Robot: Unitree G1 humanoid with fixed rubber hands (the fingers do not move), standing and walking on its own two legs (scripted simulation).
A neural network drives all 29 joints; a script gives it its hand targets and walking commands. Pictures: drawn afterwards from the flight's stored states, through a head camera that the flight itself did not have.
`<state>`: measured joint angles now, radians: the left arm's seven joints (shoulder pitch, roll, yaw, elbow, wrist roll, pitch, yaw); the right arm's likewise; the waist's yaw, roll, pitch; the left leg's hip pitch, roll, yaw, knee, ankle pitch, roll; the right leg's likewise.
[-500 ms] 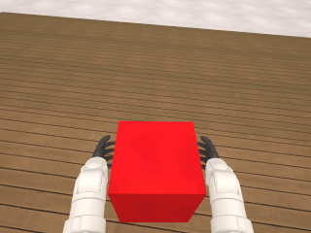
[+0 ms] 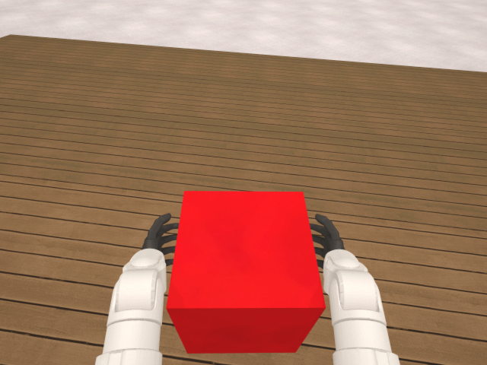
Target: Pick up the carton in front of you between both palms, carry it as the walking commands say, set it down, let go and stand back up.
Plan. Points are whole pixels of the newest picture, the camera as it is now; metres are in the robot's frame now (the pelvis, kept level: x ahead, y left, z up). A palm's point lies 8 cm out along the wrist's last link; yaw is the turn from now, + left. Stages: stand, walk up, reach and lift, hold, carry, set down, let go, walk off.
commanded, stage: hold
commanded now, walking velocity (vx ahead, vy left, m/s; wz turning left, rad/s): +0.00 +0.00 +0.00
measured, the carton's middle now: (242, 276) +0.29 +0.00 -0.02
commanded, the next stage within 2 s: carry in 0.68 s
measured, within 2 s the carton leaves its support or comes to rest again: neither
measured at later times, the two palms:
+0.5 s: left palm (153, 256) +0.28 +0.15 +0.05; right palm (333, 259) +0.28 -0.15 +0.05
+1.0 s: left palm (176, 212) +0.35 +0.12 +0.09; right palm (350, 220) +0.33 -0.18 +0.09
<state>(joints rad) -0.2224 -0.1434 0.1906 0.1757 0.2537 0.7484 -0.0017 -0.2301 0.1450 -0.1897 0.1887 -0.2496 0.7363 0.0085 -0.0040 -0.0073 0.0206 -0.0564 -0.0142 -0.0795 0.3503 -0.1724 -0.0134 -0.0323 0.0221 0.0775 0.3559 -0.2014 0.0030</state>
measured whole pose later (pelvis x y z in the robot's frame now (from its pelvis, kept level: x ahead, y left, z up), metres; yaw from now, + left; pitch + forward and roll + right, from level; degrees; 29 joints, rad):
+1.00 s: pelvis +0.06 -0.02 -0.01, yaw -1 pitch +4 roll +1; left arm -0.17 -0.14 0.10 -0.14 0.14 0.98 0.06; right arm -0.15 0.13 -0.13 -0.19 -0.14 0.99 -0.05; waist -0.01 -0.02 -0.18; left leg -0.35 0.03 0.06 0.69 -0.46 -0.01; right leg -0.20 -0.01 -0.02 0.45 -0.33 -0.03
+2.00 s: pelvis +0.66 -0.07 -0.02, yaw -3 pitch +3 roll +0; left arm 0.05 -0.13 0.02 -0.57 0.04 1.17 0.13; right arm 0.06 0.13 -0.04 -0.59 -0.06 1.18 -0.11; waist 0.01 0.00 -0.13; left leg -0.55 0.08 0.21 0.53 -0.06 0.02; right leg 0.10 -0.04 -0.22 0.26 -0.41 0.03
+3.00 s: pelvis +1.32 -0.13 -0.02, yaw -4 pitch +5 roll +0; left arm -0.46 -0.12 0.21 -0.12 0.03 1.05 0.16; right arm -0.45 0.09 -0.24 -0.15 -0.03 1.07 -0.15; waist 0.03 0.01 -0.04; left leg -0.62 0.06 0.11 0.60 0.02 0.06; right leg -0.07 0.01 -0.20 0.42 -0.36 -0.05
